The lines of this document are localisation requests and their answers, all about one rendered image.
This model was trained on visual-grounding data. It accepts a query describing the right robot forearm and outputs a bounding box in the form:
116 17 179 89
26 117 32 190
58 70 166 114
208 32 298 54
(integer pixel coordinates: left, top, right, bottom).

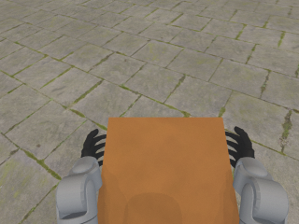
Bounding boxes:
233 157 290 224

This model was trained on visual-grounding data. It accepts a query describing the carton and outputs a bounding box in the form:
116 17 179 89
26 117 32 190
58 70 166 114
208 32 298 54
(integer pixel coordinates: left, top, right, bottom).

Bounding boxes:
97 117 240 224

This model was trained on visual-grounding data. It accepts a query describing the right robot hand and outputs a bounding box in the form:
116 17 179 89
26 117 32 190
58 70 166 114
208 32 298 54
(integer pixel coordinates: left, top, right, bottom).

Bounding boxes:
225 126 255 168

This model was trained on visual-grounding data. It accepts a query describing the left robot forearm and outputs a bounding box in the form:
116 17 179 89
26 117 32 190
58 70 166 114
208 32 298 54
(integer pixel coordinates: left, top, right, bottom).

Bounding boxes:
55 156 103 224

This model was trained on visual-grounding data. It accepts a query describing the left robot hand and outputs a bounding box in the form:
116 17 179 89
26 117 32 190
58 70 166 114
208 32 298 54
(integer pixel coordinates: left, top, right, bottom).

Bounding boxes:
80 129 107 166

